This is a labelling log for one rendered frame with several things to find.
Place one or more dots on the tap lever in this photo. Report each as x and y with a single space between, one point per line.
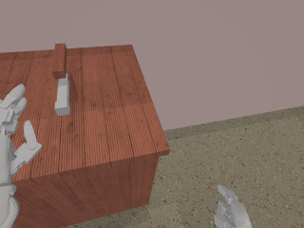
62 103

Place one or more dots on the right robot hand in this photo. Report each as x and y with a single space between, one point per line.
235 215

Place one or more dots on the counter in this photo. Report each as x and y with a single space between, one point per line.
101 158

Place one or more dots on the left robot hand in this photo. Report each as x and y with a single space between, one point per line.
10 110

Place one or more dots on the robot left forearm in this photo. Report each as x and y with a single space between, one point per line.
9 205

